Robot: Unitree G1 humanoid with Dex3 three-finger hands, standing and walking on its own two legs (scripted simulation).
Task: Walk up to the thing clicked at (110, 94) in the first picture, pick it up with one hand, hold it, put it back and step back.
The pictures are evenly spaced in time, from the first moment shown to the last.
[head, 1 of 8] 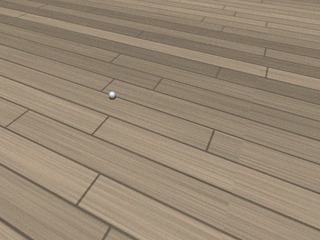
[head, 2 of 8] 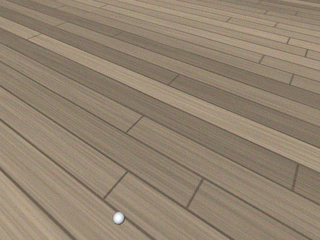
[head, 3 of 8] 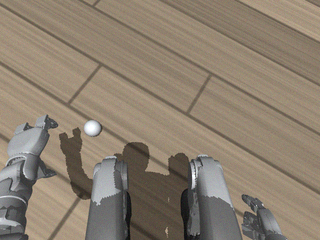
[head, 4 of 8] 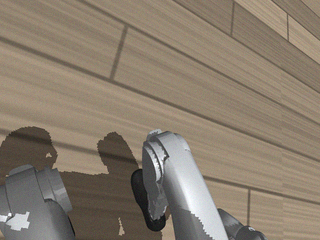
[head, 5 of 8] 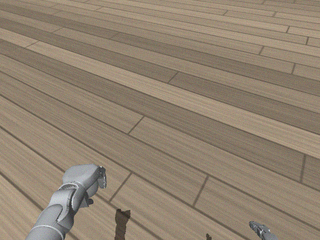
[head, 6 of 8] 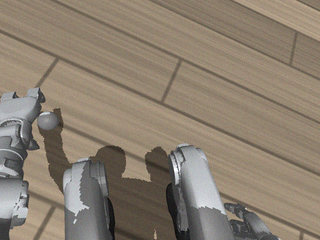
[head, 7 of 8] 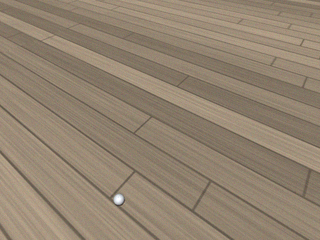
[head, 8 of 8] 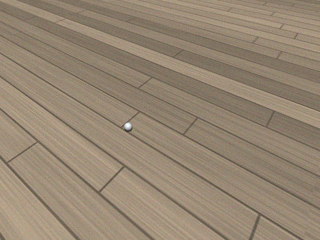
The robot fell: no
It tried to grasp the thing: yes
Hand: left
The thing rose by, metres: 0.69
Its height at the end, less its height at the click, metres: +0.00
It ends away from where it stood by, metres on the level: 0.12
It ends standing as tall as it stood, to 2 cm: yes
